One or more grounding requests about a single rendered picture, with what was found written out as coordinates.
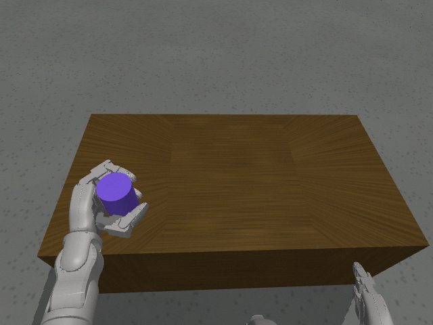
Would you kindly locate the left robot arm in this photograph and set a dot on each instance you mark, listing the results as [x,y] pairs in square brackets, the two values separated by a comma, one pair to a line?
[74,297]

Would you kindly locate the right robot hand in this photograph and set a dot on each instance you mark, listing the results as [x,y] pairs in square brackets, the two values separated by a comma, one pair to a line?
[370,307]

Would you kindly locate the can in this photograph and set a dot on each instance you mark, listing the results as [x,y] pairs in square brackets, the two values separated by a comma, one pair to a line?
[117,194]

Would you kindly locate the left robot hand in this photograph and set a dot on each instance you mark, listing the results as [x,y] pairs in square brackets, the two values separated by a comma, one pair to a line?
[87,212]

